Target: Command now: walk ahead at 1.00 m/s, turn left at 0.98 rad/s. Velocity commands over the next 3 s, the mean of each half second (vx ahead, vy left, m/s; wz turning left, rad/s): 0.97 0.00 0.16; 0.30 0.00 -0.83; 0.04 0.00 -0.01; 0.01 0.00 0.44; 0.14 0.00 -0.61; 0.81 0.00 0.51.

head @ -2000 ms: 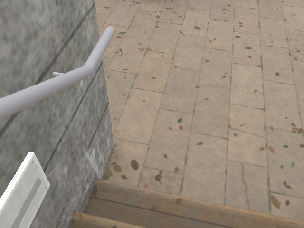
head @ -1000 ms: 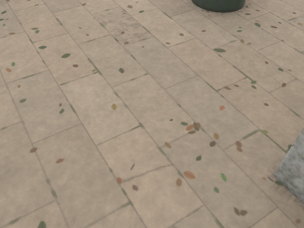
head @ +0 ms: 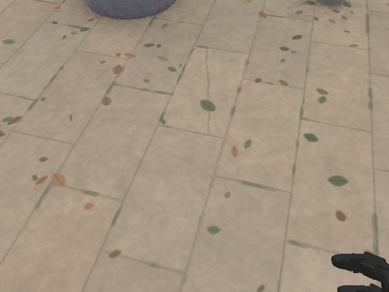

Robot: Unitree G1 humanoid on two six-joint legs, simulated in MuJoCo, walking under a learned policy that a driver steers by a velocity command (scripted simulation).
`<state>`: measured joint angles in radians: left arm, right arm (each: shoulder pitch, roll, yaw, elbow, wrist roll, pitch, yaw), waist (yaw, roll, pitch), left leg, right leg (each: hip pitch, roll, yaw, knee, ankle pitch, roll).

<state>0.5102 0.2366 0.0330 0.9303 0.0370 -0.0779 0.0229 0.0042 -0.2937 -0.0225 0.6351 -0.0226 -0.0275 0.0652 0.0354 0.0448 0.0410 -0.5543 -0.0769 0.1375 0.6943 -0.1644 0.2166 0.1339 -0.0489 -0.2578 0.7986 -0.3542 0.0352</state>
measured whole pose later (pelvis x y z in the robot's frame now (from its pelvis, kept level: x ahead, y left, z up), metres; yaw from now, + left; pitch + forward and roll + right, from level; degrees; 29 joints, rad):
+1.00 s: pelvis +0.75 -0.01 +0.03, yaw -27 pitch +0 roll +0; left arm 0.22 0.36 0.09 0.67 0.02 0.07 -0.01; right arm 0.13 -0.25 0.02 0.63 -0.03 -0.02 -0.06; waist 0.03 -0.03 0.09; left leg -0.41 0.01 0.05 0.49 -0.09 0.03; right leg -0.51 0.09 0.03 1.29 -0.48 0.03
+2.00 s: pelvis +0.74 +0.02 +0.05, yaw -9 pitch -1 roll +0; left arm 0.30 0.29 0.05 0.78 0.01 0.09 -0.01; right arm 0.17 -0.23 0.00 0.68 -0.03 0.03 -0.02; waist 0.04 -0.03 0.04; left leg -0.15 -0.10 -0.03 0.40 -0.22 0.09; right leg -0.40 0.00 0.03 0.83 -0.37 0.01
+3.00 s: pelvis +1.11 -0.09 +0.02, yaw -11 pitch +2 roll +2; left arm 0.30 0.26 -0.01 0.77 0.05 -0.11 -0.01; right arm 0.28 -0.33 -0.06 0.76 -0.02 -0.03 0.03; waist 0.02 -0.01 0.02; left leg -0.36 -0.18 0.03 0.60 -0.25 0.14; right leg -0.38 -0.03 0.05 1.37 -0.27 -0.02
